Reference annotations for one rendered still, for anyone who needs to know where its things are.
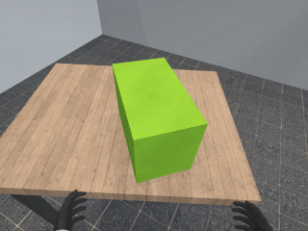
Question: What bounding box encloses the table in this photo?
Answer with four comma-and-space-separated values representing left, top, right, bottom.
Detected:
0, 63, 262, 231

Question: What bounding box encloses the right robot hand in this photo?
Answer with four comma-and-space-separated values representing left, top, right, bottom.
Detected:
231, 201, 273, 231

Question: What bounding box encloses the carton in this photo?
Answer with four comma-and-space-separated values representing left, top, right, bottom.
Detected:
112, 58, 208, 184

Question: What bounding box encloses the left robot hand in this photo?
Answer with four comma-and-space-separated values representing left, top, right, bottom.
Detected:
52, 190, 88, 231

